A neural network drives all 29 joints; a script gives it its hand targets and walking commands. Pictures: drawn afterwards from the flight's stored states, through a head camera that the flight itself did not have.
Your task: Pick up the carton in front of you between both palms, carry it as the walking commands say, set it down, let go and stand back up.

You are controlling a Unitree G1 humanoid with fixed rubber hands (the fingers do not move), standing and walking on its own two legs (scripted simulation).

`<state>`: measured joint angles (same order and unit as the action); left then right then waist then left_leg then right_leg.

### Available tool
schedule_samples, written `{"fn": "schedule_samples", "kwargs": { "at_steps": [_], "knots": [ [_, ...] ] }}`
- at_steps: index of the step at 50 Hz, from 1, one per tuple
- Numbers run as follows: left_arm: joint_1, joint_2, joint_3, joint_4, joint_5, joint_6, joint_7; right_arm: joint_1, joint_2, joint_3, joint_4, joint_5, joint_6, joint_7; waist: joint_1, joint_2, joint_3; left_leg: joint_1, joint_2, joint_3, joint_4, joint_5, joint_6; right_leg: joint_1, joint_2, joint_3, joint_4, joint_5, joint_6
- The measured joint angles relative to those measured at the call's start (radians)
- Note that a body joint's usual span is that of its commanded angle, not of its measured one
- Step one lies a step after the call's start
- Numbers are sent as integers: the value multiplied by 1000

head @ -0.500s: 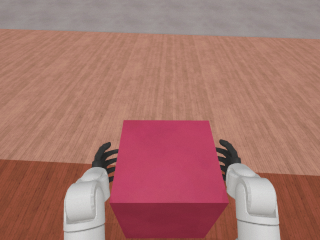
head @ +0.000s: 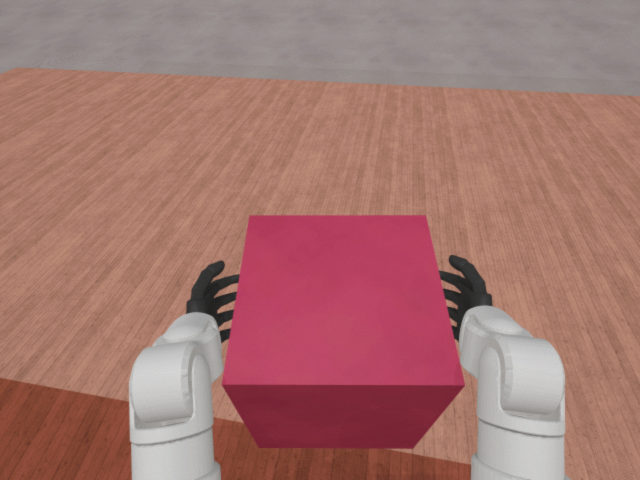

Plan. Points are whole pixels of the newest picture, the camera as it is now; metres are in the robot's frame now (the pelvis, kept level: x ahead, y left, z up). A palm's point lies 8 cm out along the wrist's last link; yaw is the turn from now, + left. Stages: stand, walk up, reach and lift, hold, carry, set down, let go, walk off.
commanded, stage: carry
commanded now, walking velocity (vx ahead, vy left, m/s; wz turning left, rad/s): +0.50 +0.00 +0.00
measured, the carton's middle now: (336, 339) +0.29 +0.01 +0.01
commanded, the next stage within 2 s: none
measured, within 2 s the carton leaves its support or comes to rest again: neither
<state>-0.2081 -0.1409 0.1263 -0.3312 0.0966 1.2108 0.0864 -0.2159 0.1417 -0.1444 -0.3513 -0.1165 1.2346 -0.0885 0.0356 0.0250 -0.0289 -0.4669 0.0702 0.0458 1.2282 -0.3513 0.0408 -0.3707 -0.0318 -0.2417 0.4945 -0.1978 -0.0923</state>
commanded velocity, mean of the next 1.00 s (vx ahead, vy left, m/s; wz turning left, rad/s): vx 0.50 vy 0.00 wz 0.00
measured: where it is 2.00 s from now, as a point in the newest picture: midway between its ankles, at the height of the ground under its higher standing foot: (330, 235)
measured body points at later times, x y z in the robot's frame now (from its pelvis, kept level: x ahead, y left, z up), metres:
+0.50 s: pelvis +0.32 +0.04 -0.01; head +0.39 +0.05 +0.43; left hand +0.71 +0.16 +0.06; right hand +0.69 -0.14 +0.07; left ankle +0.37 +0.09 -0.74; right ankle +0.22 -0.10 -0.64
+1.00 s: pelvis +0.66 -0.01 -0.06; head +0.72 -0.02 +0.39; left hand +1.03 +0.14 +0.02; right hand +1.04 -0.16 +0.02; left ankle +0.62 +0.13 -0.70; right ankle +0.66 -0.05 -0.79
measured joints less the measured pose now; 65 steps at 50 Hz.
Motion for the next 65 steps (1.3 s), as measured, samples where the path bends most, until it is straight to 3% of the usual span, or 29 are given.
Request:
{"fn": "schedule_samples", "kwargs": {
  "at_steps": [7, 15, 17, 18, 21, 24, 30, 36, 40, 43, 46, 54, 60, 64, 65],
  "knots": [
    [-129, 38, 30, 75, -23, -33, 10, -136, -39, -5, 84, 10, -32, -10, -3, -8, -4, -222, 33, 18, -255, 151, -10, 159, 14, 28, -106, -65, 17],
    [-361, 106, 35, 314, -32, -13, 29, -353, -129, -39, 319, 46, -19, -22, -9, -15, -28, -144, -18, 90, -653, 319, 33, 330, 19, 57, -91, -240, 79],
    [-405, 127, 43, 366, -36, -5, 31, -411, -136, -48, 397, 49, -25, -22, -26, -28, -22, -76, -50, 116, -707, 315, 47, 327, -3, 67, 48, -324, 90],
    [-426, 141, 48, 392, -41, -8, 31, -435, -135, -50, 432, 46, -37, -23, -39, -49, -9, -84, -60, 130, -657, 319, 69, 276, -27, 85, 196, -317, 84],
    [-453, 157, 66, 441, -50, -7, 31, -463, -130, -53, 496, 46, -51, -28, -66, -49, 38, -69, -56, 136, -582, 333, 120, 74, 10, 201, 638, -276, 52],
    [-454, 142, 76, 430, -40, 3, 34, -443, -128, -61, 473, 61, -47, -35, -69, -43, 79, -7, -62, 129, -618, 286, 113, -91, 12, 233, 739, -204, 36],
    [-429, 101, 96, 288, -28, -12, 41, -418, -99, -93, 331, 68, -62, -40, -71, -30, 123, 103, -70, 114, -680, 210, 102, -279, -16, 242, 508, -103, 51],
    [-393, 82, 113, 175, -29, -21, 41, -408, -74, -91, 252, 68, -76, -40, -96, -41, 91, 232, -97, 94, -652, 56, 75, -252, 12, 203, 113, 231, 45],
    [-419, 84, 114, 225, -18, -13, 40, -429, -103, -81, 303, 77, -68, -39, -98, -62, 29, 289, -124, 90, -437, -120, 54, -107, 35, 143, -96, 452, 23],
    [-454, 88, 108, 320, -3, -26, 38, -471, -150, -72, 397, 93, -66, -37, -63, -1, 14, 174, -107, 8, -71, -202, 38, -128, 78, 128, 103, 178, -5],
    [-448, 98, 102, 387, -10, -8, 38, -462, -154, -62, 452, 86, -41, -38, -34, -23, 24, 27, -109, -32, 85, -154, 28, -103, 80, 134, 152, 104, -17],
    [-388, 95, 100, 333, -35, -31, 39, -422, -112, -69, 388, 53, -45, -38, 7, -39, 76, -226, -38, -46, -223, 78, 2, 44, 83, 147, 80, 0, -17],
    [-376, 86, 84, 278, -51, -65, 41, -373, -93, -81, 273, 45, -60, -38, 42, -16, 65, -180, -75, 8, -631, 414, 25, 184, 107, 165, 74, -130, 1],
    [-397, 114, 79, 294, -72, -62, 41, -391, -85, -80, 277, 29, -57, -38, 46, 8, 18, -19, -102, 56, -836, 630, 67, 228, 139, 165, 297, -274, 17],
    [-416, 130, 75, 316, -80, -63, 41, -402, -83, -82, 292, 23, -62, -38, 34, -13, 8, -10, -118, 57, -787, 541, 93, 200, 123, 166, 413, -298, 25]
  ]
}}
